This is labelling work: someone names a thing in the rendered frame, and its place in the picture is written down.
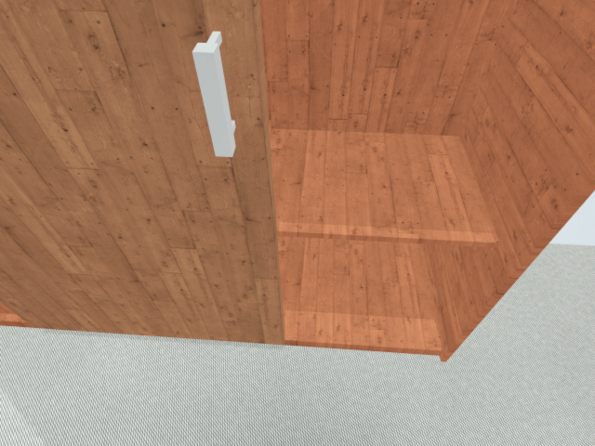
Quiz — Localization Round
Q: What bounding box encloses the handle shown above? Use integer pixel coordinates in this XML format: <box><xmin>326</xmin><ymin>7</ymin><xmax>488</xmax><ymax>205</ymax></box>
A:
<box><xmin>192</xmin><ymin>32</ymin><xmax>236</xmax><ymax>157</ymax></box>

